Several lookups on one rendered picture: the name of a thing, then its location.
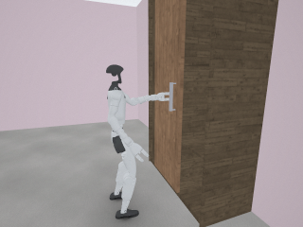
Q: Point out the humanoid robot torso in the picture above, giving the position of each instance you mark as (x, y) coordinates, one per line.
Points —
(121, 112)

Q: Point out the right robot forearm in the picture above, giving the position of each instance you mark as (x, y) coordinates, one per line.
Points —
(120, 132)

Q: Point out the left robot hand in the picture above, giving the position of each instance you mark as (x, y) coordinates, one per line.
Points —
(160, 96)

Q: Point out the robot right thigh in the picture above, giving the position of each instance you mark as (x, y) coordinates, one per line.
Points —
(127, 158)

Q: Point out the robot right upper arm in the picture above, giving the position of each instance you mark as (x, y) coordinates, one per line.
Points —
(115, 99)

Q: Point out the handle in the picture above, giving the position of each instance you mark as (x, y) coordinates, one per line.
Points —
(171, 96)

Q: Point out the robot left upper arm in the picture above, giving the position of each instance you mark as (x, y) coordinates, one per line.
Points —
(132, 101)

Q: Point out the left robot forearm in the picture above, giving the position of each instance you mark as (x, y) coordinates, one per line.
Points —
(142, 99)

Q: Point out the right robot hand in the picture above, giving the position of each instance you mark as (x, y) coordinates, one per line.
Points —
(135, 149)

